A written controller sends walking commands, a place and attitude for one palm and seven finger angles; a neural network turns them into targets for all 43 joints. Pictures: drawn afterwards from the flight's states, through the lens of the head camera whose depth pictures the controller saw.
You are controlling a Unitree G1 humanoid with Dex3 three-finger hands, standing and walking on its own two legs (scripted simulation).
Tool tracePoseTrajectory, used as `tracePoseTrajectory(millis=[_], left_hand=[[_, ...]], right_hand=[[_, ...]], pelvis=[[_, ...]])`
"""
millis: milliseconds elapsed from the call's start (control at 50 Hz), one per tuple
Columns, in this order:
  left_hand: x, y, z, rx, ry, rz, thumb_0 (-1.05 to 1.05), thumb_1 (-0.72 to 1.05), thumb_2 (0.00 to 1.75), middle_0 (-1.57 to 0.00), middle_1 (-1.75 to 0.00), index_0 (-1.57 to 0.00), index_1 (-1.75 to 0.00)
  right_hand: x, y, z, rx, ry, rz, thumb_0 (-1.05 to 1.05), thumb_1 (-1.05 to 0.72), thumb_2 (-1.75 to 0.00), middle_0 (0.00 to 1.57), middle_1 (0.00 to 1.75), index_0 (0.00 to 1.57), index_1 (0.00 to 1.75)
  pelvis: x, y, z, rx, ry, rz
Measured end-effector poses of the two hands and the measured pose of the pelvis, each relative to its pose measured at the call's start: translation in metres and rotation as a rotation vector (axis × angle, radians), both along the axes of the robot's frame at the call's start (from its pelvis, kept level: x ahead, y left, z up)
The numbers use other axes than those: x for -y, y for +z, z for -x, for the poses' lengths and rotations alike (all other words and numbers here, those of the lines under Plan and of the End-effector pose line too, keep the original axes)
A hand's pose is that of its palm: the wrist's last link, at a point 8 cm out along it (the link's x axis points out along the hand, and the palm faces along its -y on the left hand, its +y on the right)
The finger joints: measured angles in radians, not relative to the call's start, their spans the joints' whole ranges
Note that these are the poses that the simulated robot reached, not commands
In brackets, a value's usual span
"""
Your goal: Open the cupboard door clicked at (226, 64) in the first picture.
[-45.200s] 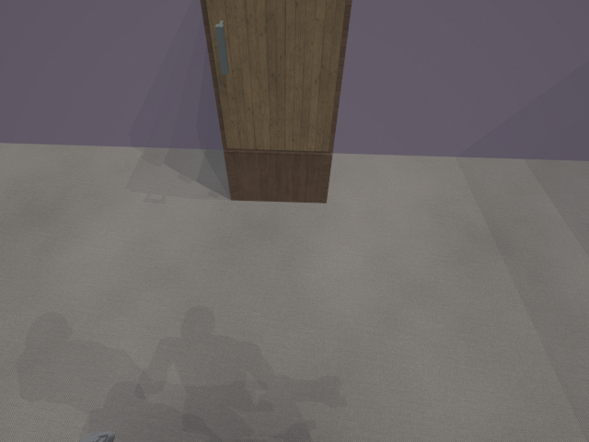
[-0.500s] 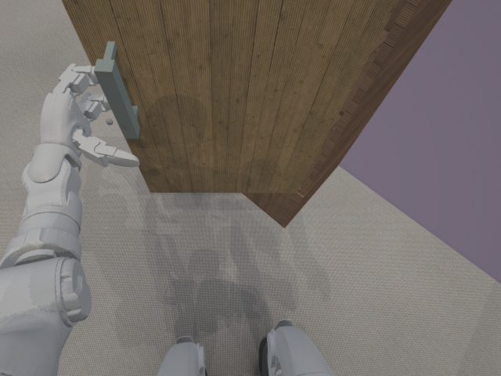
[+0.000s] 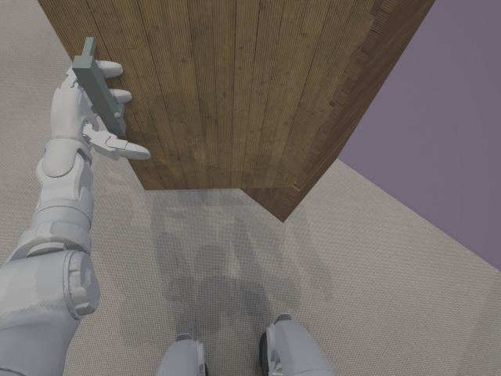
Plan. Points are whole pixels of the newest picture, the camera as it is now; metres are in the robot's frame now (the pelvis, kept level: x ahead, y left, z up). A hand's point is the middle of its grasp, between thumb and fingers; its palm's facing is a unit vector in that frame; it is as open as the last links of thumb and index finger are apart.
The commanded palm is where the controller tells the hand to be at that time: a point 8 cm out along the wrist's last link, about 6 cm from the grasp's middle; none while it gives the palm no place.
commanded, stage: slide the fingers in behind the handle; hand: left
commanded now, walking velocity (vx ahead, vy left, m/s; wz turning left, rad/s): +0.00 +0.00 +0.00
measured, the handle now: (105, 90) +0.55 +0.19 +0.06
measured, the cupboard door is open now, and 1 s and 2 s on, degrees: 43 43 72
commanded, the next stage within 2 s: close the thumb around the handle in 0.24 s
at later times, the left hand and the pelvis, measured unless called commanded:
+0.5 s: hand (113, 116) +0.50 +0.17 +0.06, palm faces -0.03 -1.00 -0.02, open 13.3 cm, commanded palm +0.48 +0.22 +0.07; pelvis +0.00 +0.00 +0.00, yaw +0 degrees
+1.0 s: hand (117, 116) +0.50 +0.17 +0.06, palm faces -0.04 -1.00 -0.01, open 5.7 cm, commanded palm +0.48 +0.21 +0.07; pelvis +0.01 +0.01 +0.00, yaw +0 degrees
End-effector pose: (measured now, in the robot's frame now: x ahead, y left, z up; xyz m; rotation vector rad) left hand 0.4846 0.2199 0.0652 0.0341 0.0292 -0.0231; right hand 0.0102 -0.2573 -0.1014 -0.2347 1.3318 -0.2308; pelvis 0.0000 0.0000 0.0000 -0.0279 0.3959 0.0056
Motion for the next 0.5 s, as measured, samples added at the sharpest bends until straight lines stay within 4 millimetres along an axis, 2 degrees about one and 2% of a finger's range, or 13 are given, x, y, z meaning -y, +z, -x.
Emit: tracePoseTrajectory(millis=[220,380,500], left_hand=[[0.0004,-0.0003,-0.0015,-0.003,-0.004,0.008,-0.01,-0.50,0.30,-0.30,-1.20,-0.31,-1.21],[-0.0023,0.0002,-0.0026,0.000,-0.010,0.010,-0.01,-0.50,0.30,-0.31,-1.20,-0.33,-1.22],[-0.0062,-0.0013,0.0002,-0.009,-0.004,0.017,-0.01,-0.40,0.34,-0.31,-1.21,-0.32,-1.22]], right_hand=[[0.0088,0.0012,0.0046,-0.010,0.006,0.020,0.00,-0.91,-0.90,0.21,0.30,0.20,0.29],[0.0080,0.0019,0.0026,0.003,0.006,0.025,0.00,-0.91,-0.90,0.21,0.30,0.20,0.29],[0.0030,0.0024,0.0002,0.012,0.006,0.016,0.00,-0.91,-0.90,0.21,0.30,0.20,0.29]], pelvis=[[0.0031,-0.0011,0.0026,-0.007,0.003,-0.001],[0.0019,-0.0018,0.0033,-0.010,0.001,0.001],[-0.0005,-0.0006,0.0026,-0.005,-0.001,0.003]])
